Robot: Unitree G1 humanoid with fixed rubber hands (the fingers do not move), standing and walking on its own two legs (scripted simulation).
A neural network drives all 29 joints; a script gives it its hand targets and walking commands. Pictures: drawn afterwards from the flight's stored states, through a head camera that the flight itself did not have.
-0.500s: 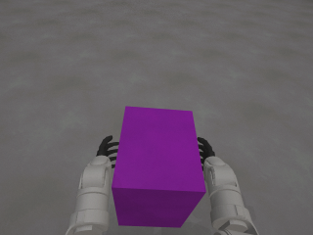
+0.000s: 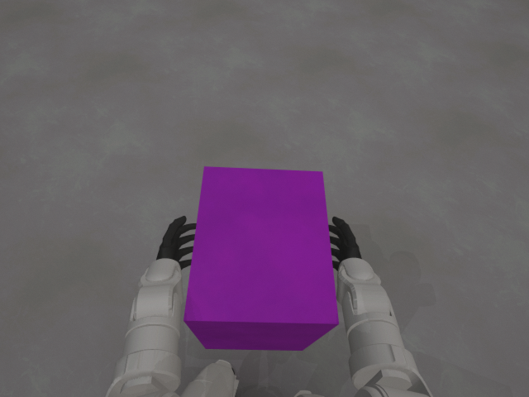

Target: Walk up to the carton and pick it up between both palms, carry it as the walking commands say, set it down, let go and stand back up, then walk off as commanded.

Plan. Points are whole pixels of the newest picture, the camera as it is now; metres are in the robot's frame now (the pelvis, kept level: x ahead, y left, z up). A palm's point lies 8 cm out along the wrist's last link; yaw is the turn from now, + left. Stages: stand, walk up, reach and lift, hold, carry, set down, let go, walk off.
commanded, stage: set down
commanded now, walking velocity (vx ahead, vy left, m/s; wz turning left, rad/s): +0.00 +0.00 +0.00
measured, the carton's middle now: (258, 268) +0.32 +0.06 -0.11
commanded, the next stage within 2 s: none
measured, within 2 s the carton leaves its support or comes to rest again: neither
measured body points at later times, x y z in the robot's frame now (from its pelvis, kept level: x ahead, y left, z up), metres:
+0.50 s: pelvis -0.03 +0.04 -0.06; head +0.14 +0.07 +0.36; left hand +0.33 +0.22 -0.14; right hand +0.37 -0.07 -0.13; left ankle +0.06 +0.15 -0.72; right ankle +0.00 -0.09 -0.72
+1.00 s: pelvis -0.04 +0.02 -0.14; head +0.16 +0.05 +0.26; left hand +0.36 +0.22 -0.23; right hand +0.40 -0.07 -0.22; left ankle +0.06 +0.15 -0.72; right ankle +0.00 -0.09 -0.72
